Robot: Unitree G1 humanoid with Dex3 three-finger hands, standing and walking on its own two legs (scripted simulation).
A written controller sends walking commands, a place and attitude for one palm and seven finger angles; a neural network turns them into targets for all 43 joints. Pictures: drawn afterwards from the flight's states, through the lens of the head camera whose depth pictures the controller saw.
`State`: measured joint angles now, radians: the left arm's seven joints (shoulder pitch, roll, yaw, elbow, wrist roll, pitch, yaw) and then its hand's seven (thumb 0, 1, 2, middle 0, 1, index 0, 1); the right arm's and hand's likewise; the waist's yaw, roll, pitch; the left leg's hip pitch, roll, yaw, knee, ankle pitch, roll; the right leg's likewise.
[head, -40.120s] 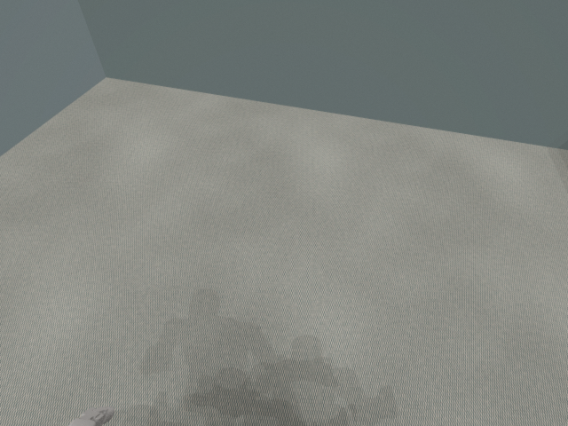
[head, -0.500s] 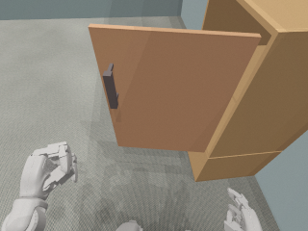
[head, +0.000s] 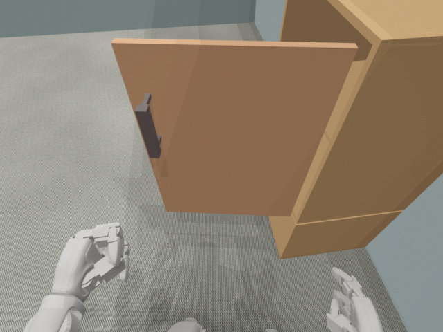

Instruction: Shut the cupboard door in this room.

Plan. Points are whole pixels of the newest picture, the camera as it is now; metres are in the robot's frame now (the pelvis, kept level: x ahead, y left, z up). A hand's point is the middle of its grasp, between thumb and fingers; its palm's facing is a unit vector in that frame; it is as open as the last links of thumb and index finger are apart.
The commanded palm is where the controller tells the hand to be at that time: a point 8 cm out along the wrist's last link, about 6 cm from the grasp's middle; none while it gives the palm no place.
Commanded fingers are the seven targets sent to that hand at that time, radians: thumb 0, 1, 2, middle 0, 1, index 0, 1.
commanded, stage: bring the fist close to the handle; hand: left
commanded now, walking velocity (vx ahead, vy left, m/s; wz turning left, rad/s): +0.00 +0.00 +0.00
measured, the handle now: (151, 126) +0.50 +0.19 +0.08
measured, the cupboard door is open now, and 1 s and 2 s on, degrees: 80 80 74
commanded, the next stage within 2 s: push the door shut along its arc in 1.34 s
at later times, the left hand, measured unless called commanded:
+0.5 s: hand (144, 193) +0.33 +0.16 +0.08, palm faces +0.03 -1.00 -0.03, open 3.1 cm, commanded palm +0.30 +0.21 +0.08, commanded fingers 0.00 0.90 0.90 -1.30 -1.50 -1.30 -1.50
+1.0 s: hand (171, 166) +0.41 +0.13 +0.07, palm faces +0.01 -1.00 +0.00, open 3.1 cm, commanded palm +0.38 +0.18 +0.08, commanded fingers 0.00 0.90 0.90 -1.30 -1.50 -1.30 -1.50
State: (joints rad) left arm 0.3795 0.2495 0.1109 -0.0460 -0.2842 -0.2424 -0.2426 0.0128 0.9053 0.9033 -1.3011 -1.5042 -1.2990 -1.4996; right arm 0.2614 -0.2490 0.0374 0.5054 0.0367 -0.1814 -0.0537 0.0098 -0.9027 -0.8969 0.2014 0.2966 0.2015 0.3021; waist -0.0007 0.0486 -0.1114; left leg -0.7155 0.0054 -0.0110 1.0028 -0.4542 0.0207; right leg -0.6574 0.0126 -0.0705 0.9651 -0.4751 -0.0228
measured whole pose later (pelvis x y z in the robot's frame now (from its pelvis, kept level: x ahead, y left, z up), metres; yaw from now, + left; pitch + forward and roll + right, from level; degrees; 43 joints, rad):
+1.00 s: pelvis +0.00 -0.01 +0.01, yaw -1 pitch +12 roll +0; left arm -0.43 0.21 0.16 0.67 -0.17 -0.28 -0.06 0.01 0.90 0.90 -1.30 -1.50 -1.30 -1.50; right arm 0.28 -0.25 0.02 0.63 0.02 -0.07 -0.02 0.01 -0.90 -0.90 0.20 0.30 0.20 0.30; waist -0.06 0.02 -0.10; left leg -0.74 0.01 0.02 0.94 -0.42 0.01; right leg -0.71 0.02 -0.04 0.94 -0.45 -0.03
